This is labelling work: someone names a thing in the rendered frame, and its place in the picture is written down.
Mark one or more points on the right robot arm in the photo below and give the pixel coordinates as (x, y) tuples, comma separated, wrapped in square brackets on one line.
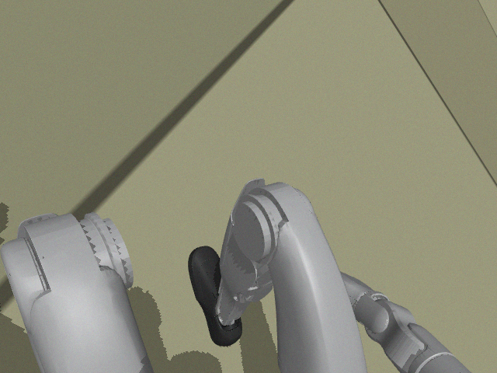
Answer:
[(410, 347)]

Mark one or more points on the right robot hand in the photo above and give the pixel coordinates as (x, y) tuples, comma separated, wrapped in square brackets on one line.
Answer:
[(356, 289)]

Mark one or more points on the right robot foot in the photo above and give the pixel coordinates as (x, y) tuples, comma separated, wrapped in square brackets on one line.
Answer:
[(205, 276)]

